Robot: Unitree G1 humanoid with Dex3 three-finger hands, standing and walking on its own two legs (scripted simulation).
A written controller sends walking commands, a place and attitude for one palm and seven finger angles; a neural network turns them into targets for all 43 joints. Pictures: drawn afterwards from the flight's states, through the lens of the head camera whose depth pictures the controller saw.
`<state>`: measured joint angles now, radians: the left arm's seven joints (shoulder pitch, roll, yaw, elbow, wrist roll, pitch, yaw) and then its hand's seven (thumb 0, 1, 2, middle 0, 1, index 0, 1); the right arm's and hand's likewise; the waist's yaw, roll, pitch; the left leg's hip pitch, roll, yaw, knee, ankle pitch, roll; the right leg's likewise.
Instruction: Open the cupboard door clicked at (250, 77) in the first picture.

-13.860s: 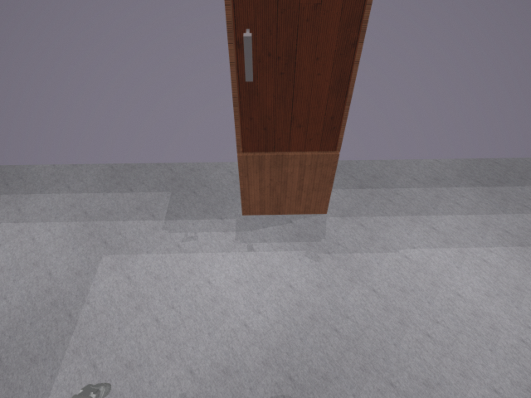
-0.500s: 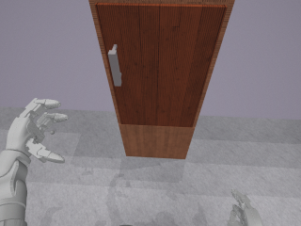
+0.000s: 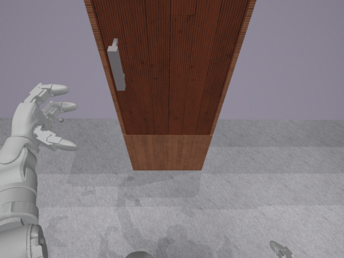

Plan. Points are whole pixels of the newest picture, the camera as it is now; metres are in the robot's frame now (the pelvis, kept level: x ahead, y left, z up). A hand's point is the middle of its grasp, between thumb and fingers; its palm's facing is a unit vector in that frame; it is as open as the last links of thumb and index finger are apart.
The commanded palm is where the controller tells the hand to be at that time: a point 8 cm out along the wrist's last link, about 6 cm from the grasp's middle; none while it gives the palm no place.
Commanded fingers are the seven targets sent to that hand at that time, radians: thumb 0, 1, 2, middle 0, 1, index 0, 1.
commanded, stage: move the hooked fingers beside the handle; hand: left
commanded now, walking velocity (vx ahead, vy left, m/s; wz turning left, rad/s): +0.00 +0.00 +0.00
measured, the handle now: (118, 65) +0.61 +0.18 +0.08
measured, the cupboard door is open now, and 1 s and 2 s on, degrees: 0 0 0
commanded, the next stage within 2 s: slide the fingers in behind the handle in 1.78 s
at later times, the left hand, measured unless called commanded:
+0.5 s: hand (79, 94) +0.46 +0.24 +0.11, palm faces +0.02 -1.00 +0.00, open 14.0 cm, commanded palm +0.44 +0.29 +0.09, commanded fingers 0.00 -0.50 0.30 -0.30 -1.20 -0.30 -1.20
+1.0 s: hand (90, 70) +0.54 +0.24 +0.11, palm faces +0.04 -1.00 -0.02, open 14.0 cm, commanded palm +0.53 +0.28 +0.09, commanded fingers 0.00 -0.50 0.30 -0.30 -1.20 -0.30 -1.20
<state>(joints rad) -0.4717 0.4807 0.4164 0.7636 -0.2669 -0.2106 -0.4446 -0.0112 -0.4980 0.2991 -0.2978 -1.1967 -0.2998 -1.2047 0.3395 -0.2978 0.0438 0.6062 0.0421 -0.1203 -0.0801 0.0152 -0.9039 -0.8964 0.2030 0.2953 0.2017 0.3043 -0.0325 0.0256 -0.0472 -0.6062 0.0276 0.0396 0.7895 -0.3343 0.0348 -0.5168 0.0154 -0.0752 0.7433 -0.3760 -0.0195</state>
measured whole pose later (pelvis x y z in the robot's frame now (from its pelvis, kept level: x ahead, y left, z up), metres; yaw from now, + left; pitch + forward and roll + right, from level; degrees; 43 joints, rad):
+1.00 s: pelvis +0.01 +0.00 -0.02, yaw -2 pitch +20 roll -4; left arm -1.04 0.74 0.50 1.28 -0.07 -0.29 -0.36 -0.01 -0.50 0.30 -0.30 -1.20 -0.30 -1.20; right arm 0.46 -0.30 0.05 0.63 -0.01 0.05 -0.04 0.01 -0.91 -0.90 0.20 0.30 0.20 0.30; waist -0.20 0.03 -0.07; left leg -0.88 0.07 0.04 0.91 -0.38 0.03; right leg -0.78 0.05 -0.07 0.83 -0.40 -0.02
